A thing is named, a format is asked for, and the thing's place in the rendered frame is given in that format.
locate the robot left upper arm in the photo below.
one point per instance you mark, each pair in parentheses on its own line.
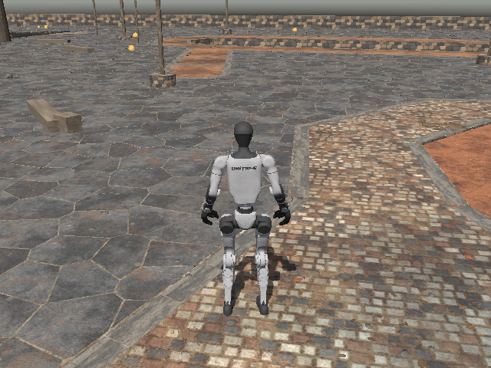
(216,175)

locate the robot right foot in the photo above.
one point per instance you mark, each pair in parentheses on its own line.
(263,309)

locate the left robot shin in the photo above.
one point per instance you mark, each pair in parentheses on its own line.
(228,279)

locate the robot left hand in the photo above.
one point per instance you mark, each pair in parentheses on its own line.
(211,214)

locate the robot right hand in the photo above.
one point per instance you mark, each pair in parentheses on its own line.
(281,214)

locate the robot right upper arm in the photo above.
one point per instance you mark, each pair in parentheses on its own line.
(272,173)

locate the robot right forearm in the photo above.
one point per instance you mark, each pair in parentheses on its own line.
(281,200)

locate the robot left forearm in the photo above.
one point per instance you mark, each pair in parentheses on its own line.
(209,202)

